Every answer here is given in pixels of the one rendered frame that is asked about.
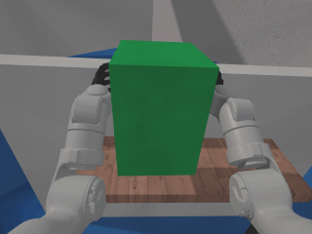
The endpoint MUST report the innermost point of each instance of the robot right upper arm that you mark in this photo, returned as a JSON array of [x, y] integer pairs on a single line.
[[262, 196]]

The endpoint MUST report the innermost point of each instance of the robot right hand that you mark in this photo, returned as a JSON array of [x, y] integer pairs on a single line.
[[219, 81]]

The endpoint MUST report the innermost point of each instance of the robot right forearm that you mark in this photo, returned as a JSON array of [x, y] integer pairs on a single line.
[[245, 146]]

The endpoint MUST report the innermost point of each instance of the carton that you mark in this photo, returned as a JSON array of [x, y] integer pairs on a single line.
[[161, 97]]

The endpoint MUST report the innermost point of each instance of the robot left forearm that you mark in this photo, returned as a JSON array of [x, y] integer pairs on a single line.
[[86, 130]]

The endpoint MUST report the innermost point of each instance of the robot left upper arm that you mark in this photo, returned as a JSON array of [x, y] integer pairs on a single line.
[[74, 201]]

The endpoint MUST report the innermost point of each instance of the robot left hand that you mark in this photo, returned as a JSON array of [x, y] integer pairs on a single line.
[[100, 75]]

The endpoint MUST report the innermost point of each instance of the table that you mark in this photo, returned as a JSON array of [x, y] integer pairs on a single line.
[[210, 184]]

